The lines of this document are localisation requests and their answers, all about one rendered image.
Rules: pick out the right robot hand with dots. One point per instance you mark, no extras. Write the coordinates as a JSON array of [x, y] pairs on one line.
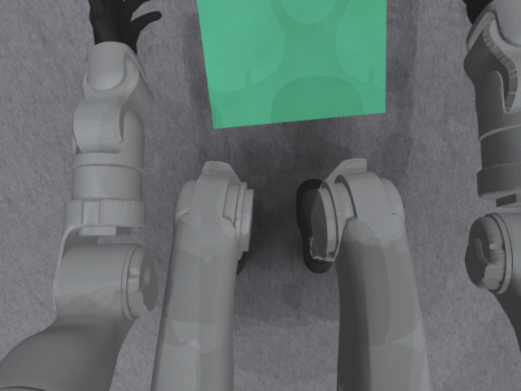
[[474, 7]]

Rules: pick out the left robot hand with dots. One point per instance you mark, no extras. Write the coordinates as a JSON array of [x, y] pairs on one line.
[[110, 20]]

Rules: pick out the left robot forearm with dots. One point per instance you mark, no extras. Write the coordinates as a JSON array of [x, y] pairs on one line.
[[107, 149]]

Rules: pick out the robot right shin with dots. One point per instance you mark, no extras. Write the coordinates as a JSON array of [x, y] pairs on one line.
[[353, 166]]

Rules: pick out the robot left upper arm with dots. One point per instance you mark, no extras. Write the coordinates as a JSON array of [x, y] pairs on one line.
[[100, 289]]

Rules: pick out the right robot forearm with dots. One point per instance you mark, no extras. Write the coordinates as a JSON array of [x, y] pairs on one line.
[[493, 64]]

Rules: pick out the robot right upper arm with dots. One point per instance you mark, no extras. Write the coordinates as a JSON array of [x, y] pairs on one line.
[[493, 261]]

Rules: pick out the robot right foot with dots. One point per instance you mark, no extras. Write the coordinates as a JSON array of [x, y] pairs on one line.
[[305, 198]]

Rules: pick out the carton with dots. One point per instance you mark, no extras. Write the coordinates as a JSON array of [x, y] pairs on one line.
[[273, 61]]

